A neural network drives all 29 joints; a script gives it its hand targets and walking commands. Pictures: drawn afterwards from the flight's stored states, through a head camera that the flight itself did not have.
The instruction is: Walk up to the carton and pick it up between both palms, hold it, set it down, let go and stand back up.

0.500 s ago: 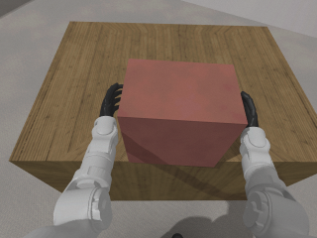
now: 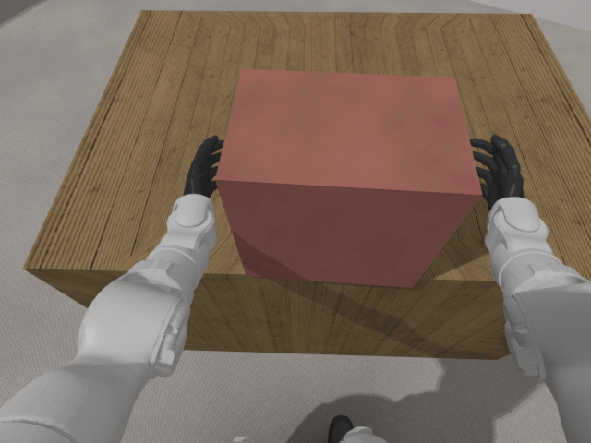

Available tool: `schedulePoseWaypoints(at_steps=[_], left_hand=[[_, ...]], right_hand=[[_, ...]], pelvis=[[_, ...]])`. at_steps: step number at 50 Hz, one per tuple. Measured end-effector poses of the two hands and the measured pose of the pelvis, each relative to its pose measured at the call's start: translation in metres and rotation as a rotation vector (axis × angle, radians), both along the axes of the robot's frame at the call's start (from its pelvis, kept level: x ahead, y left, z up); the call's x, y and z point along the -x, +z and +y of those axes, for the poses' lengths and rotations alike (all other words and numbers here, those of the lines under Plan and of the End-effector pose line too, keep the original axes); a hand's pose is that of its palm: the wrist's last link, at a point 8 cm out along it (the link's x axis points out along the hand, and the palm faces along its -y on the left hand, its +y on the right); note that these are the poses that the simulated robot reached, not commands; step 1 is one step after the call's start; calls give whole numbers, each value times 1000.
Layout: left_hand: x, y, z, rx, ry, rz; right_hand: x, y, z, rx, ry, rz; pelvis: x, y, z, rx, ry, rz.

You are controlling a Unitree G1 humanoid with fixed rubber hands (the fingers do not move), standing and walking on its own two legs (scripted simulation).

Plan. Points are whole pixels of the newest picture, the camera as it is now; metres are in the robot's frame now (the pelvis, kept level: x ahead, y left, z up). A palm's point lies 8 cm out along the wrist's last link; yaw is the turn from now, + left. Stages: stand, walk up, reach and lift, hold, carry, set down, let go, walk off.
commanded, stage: set down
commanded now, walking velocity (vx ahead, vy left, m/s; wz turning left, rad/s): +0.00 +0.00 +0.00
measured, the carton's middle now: (336, 190) +0.45 -0.03 +0.03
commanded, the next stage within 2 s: none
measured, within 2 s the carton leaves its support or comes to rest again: neither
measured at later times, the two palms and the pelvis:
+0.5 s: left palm (175, 155) +0.44 +0.19 +0.11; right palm (527, 168) +0.45 -0.26 +0.10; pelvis -0.02 -0.02 -0.01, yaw +1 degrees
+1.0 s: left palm (144, 90) +0.46 +0.20 +0.20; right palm out of the picture +0.45 -0.29 +0.20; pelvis +0.00 -0.01 +0.02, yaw +0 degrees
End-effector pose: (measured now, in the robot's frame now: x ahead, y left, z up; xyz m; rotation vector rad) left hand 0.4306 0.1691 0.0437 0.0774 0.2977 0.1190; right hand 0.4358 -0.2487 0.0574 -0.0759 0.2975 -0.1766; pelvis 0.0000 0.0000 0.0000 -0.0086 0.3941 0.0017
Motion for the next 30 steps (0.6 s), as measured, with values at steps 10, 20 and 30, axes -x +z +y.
schedulePoseWaypoints(at_steps=[10, 20, 30], left_hand=[[-2, 6, 21, -24, 59, -27], [-12, 43, 19, -8, 37, -63], [-12, 82, 24, -3, 26, -66]], right_hand=[[0, -6, -29, -20, 22, -19], [-14, 17, -17, -37, 61, -62], [-10, 64, -23, -38, 27, -58]], pelvis=[[18, -16, -11, -27, -4, 83], [22, -14, -17, -33, 9, 69], [16, 1, -15, -23, 15, -10]])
